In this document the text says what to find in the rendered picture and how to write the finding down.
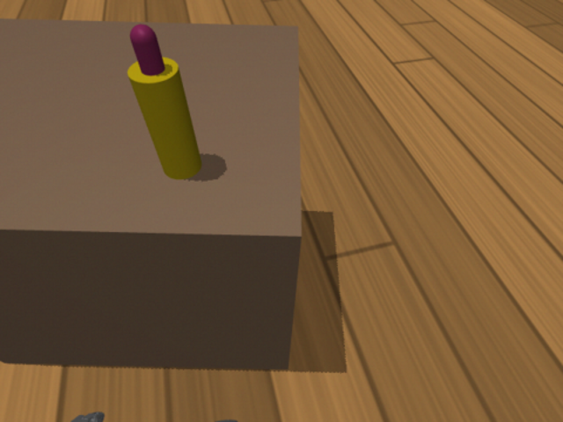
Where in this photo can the bottle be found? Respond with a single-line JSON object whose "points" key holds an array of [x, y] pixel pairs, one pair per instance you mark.
{"points": [[159, 90]]}

